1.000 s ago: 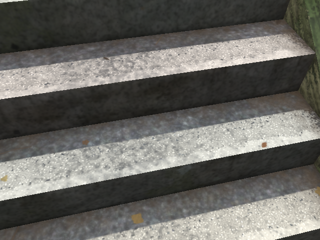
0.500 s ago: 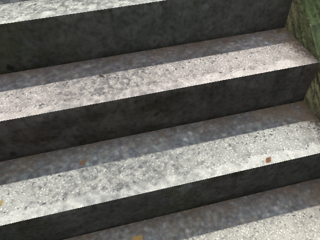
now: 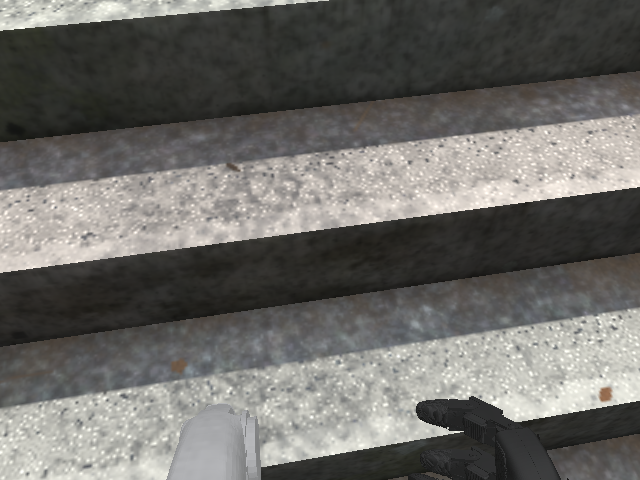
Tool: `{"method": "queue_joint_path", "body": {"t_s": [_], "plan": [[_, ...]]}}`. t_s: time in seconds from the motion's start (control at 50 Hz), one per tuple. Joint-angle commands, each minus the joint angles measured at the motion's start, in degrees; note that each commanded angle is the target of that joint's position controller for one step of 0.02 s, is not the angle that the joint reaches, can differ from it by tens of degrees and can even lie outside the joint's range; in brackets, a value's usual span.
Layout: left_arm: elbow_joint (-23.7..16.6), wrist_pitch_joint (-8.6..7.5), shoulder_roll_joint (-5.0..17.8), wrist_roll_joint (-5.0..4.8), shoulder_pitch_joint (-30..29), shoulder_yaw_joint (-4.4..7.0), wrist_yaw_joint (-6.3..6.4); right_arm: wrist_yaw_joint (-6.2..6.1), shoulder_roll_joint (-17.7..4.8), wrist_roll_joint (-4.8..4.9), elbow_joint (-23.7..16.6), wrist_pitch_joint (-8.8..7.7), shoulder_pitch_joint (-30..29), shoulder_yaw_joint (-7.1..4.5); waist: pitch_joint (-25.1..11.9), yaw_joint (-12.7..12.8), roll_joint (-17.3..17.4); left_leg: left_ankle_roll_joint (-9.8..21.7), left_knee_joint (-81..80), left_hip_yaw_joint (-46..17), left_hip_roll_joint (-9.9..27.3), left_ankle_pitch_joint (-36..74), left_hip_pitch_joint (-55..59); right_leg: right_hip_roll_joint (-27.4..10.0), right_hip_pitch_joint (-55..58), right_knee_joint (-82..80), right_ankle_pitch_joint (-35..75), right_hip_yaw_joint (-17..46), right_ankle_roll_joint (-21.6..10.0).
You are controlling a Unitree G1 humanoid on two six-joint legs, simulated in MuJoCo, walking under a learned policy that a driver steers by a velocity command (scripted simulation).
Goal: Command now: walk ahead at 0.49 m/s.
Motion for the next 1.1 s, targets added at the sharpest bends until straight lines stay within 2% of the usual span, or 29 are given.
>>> {"method": "queue_joint_path", "body": {"t_s": [0.02, 0.04, 0.06, 0.08, 0.12, 0.18, 0.2, 0.36, 0.38, 0.4, 0.46, 0.48, 0.5, 0.52, 0.58, 0.66, 0.78, 0.8, 0.84, 0.86, 0.9, 0.92, 0.94, 0.96, 0.98, 1.0, 1.04, 1.08, 1.1], "plan": [[-4.58, -0.45, 24.78, -0.07, -3.33, 4.93, -0.63, -1.32, -15.72, -0.89, -2.22, -0.85, 17.19, -6.70, -24.06, -18.58, -15.23, 3.68, -26.49, 0.25, -8.99, 0.76, 58.49, -6.70, -11.03, 21.53, 116.38, 0.89, -7.65], [-5.44, -0.48, 22.29, 0.93, -3.17, 4.94, -0.28, -0.99, -20.67, -2.22, 1.31, -0.34, 22.46, -8.52, -23.32, -19.12, -10.39, 6.71, -40.37, -13.26, -6.60, 4.59, 64.67, -5.84, -13.62, 37.10, 98.94, 6.10, -7.22], [-8.75, -2.02, 9.43, 3.00, -3.22, 2.85, -1.44, -1.24, -30.08, -3.94, 9.56, 0.48, 31.86, -10.59, -25.81, -13.01, 31.71, 13.72, -64.31, -46.53, 9.34, 31.96, 74.28, 12.36, -30.93, 63.77, 11.51, 10.25, -4.85], [-6.85, -4.74, 6.10, 2.05, -0.22, 3.08, -4.20, -1.97, -24.64, -6.14, 10.82, 0.71, 35.18, -9.88, -32.84, -12.63, 23.40, 14.45, -75.51, -66.30, 15.59, 27.54, 75.84, 18.31, -37.04, 86.59, 1.52, 27.23, -6.09], [-15.64, -4.54, 1.35, 0.88, -16.62, 1.73, -6.23, -0.27, -14.90, -0.86, 14.89, 0.77, 24.57, -8.58, -8.91, -7.32, 9.10, 10.32, -73.95, -52.21, 11.39, -1.38, 60.11, 12.45, -53.05, 93.57, 5.26, 16.39, -8.24], [-19.82, -2.47, 1.74, -0.06, -18.17, 0.54, -6.25, -0.06, -1.64, -2.90, 22.90, 1.16, 21.67, -5.91, -0.29, -0.49, 5.88, 7.91, -73.95, -31.45, 7.70, -5.72, 44.77, 9.08, -58.50, 108.56, 8.23, 13.14, -11.42], [-21.36, -1.26, -2.61, 4.49, -16.88, 0.22, -4.97, -1.67, -1.81, -1.86, 24.73, 0.35, 20.21, -6.53, 4.86, 3.47, 5.29, 5.13, -73.68, -23.69, 4.95, -6.25, 40.83, 9.88, -64.68, 106.20, 7.58, 11.15, -10.39], [-26.35, -0.82, -2.39, 3.20, -28.55, -0.83, -0.99, -1.00, -8.82, -0.96, 27.40, -3.66, 29.90, -7.12, 0.65, 0.58, 7.77, 7.12, -82.17, -13.59, 6.72, 10.05, 55.58, 9.36, -89.11, 120.66, 9.54, 2.78, -8.80], [-27.11, 0.68, 2.33, 1.57, -32.41, -2.47, -5.29, 0.65, -8.33, -11.69, 30.24, -0.60, 41.26, -5.50, -7.52, -4.98, 14.88, 10.95, -78.73, -18.59, 7.55, 6.40, 69.67, 10.56, -103.89, 123.12, 12.02, 12.21, -16.71], [-30.65, -1.00, -5.24, 2.54, -38.66, -1.72, -2.84, -0.88, -9.83, -2.82, 27.84, -1.67, 35.32, -7.80, 3.71, -2.61, 7.81, 7.66, -84.06, -14.55, 10.13, 5.36, 69.56, 8.99, -105.28, 124.25, 2.22, 3.93, -11.56], [-36.73, -0.70, -4.30, 3.44, -48.35, -3.16, -2.84, -3.73, -6.11, -0.48, 30.08, -1.56, 39.55, -6.52, 4.75, -5.27, 5.38, 5.53, -92.89, -11.63, 6.02, 13.24, 63.29, 3.67, -93.67, 103.25, 1.52, -6.63, -8.35], [-39.30, 4.47, 0.88, 2.81, -54.98, -4.42, -6.17, 2.58, -7.20, -10.76, 34.30, 0.77, 48.34, -5.12, -9.56, -7.35, 13.27, 13.25, -96.52, -17.14, 12.85, 23.80, 64.90, 2.74, -94.04, 90.98, -3.46, -0.92, -16.53], [-37.35, 2.83, -4.94, 3.95, -48.39, -3.90, -4.43, -3.35, -7.99, -0.31, 31.41, 0.15, 44.56, -8.09, -0.21, -7.69, 10.54, 10.28, -100.75, -8.33, 8.13, 31.87, 76.33, 2.65, -87.65, 93.36, -8.10, -12.12, -12.28], [-32.73, 1.81, -5.65, 1.87, -41.93, -4.59, -4.24, -4.88, -6.07, 2.43, 30.52, -0.17, 40.81, -6.79, -2.23, -6.05, 8.09, 8.55, -99.15, -1.67, 3.57, 45.62, 67.33, 5.07, -71.17, 80.01, -6.53, -16.47, -11.94], [-25.40, 0.54, -1.79, 0.02, -20.06, -2.23, -2.63, -5.06, -17.41, 1.80, 26.99, -2.78, 37.86, -9.23, -19.68, 6.24, 15.31, 8.74, -70.58, -2.69, 11.64, 115.93, 75.52, 12.72, -39.35, 61.68, -10.14, -12.71, -13.50], [-16.99, 2.04, 14.08, 2.85, -13.44, 5.98, -1.22, 0.44, -8.60, -2.05, 18.18, -4.16, 27.42, -11.17, -24.25, 7.35, 0.37, 2.85, 15.78, -15.12, -10.08, 24.83, 34.67, -11.57, -20.15, 6.84, -32.61, 60.50, -24.12], [-1.44, -4.45, -3.09, 4.60, -9.05, 1.88, -1.78, -1.94, 6.22, -1.62, 3.68, -0.95, 16.83, -5.04, 3.28, -4.76, 8.23, 8.20, 31.43, -15.81, -7.22, 20.23, 5.29, -4.72, -35.20, 14.82, 1.13, 14.94, -11.77], [-4.61, -3.39, -2.57, 9.25, -13.66, 0.48, -7.16, 2.75, -6.52, 0.73, 3.88, 2.08, 11.96, -7.33, -0.08, -3.08, 10.48, 16.75, 22.37, -21.40, -8.37, 24.28, 3.98, -3.31, -38.14, 13.02, 10.15, 12.08, -14.20], [-4.24, -3.54, 2.06, 8.48, -11.79, 1.31, -7.52, 4.37, -5.58, -1.62, 2.33, 2.51, 11.81, -6.95, -2.75, -6.25, -0.66, 17.05, 31.38, -15.85, -8.82, 12.72, 0.22, -1.71, -36.65, 9.19, 9.66, 7.01, -16.35], [-1.34, -6.34, 1.36, 2.80, -4.06, 1.97, -4.87, -1.17, 6.34, -0.42, 2.65, 2.14, 7.46, -4.15, 1.16, -3.93, -0.32, 10.15, 43.60, -11.11, -11.11, 11.23, -7.10, -4.69, -30.28, 9.14, 4.10, 7.76, -13.96], [0.17, -7.82, 1.70, 1.80, -1.47, 0.87, -4.56, -4.85, 7.19, -1.45, -3.42, 2.23, -1.22, -1.88, 4.25, -5.21, 5.91, 7.80, 31.71, -8.03, -6.70, 9.85, -8.88, -2.31, -33.48, 5.18, -1.71, 4.87, -8.78], [-1.88, -4.22, 2.74, 13.34, -0.26, -0.24, -8.32, 0.50, -5.83, -0.83, -4.60, 5.05, -4.20, -3.56, -12.46, -3.45, 3.51, 13.63, 19.77, -9.84, -6.72, 22.11, -6.47, 0.04, -30.93, 8.46, 6.47, 6.76, -13.54], [-1.57, -2.38, 4.88, 13.59, -1.86, 0.41, -10.46, 1.55, -10.17, -0.32, -4.96, 7.03, -7.14, -5.08, -7.61, -4.28, 0.47, 14.85, 12.57, -9.00, -3.96, 19.94, -6.91, -1.24, -34.11, 3.70, 14.94, 5.64, -15.46], [-4.98, -1.15, 6.67, 10.52, -8.70, 0.80, -11.68, 2.16, -9.96, -2.04, -6.22, 9.37, -10.07, -4.38, -9.81, -6.82, -1.77, 13.18, 2.35, -1.19, -3.96, 7.80, 5.38, -3.25, -41.02, -4.63, 24.74, 3.44, -19.10], [-4.37, -4.44, 5.41, 0.31, -1.15, 2.71, -3.50, -1.64, 2.03, -2.46, -4.80, 5.17, -10.72, -1.55, -4.32, -0.80, 0.83, 8.01, -1.66, 8.78, -4.37, 8.15, 16.95, -3.39, -32.72, -10.18, 23.36, 1.12, -15.10], [-3.59, -5.81, 5.57, -1.79, -0.24, 1.92, -0.36, -2.69, 3.10, 0.59, -0.96, 3.25, -6.81, -1.00, -6.04, -1.01, 3.57, 6.75, -13.69, 11.09, -5.28, 4.53, 30.90, -1.91, -36.44, -8.55, 40.72, -1.33, -13.59], [-2.94, -7.41, 12.07, -1.96, 3.95, 2.74, 1.47, -4.19, 0.60, 2.00, 4.52, 2.75, 7.24, -2.30, -17.40, -6.50, -3.37, 7.21, -18.37, 11.64, -11.12, -7.19, 40.65, -5.45, -18.13, 11.41, 103.04, -4.49, -16.18], [-7.44, -8.28, 13.80, -0.35, -1.25, 4.66, -1.40, -3.28, -9.40, -1.27, 7.71, 2.80, 21.19, -6.06, -27.66, -12.62, -7.06, 10.02, -34.76, -5.58, -9.02, -10.50, 55.96, -6.25, -15.54, 38.18, 99.33, -0.51, -15.25], [-11.89, -8.81, 10.38, -0.21, -4.76, 4.99, -4.41, -4.81, -16.20, -3.53, 10.84, 4.25, 27.65, -8.77, -26.95, -13.14, 5.78, 17.06, -54.98, -37.60, 3.31, -26.68, 62.99, 1.53, -35.40, 56.54, 74.07, -1.12, -12.75]]}}
Velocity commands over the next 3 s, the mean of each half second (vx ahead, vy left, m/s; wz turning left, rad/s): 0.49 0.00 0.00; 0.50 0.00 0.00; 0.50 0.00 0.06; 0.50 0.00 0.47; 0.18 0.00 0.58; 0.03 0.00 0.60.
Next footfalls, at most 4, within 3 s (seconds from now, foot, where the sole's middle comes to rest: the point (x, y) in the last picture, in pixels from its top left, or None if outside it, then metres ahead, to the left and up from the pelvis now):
0.04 left None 0.21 0.14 -0.59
0.60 right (359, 360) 0.51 -0.02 -0.40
1.06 left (247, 174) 0.71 0.15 -0.21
1.56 right None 1.01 -0.09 -0.02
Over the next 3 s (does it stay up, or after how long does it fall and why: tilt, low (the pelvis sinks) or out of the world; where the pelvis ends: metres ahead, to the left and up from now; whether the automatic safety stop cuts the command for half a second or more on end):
stays up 1.35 -0.05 1.08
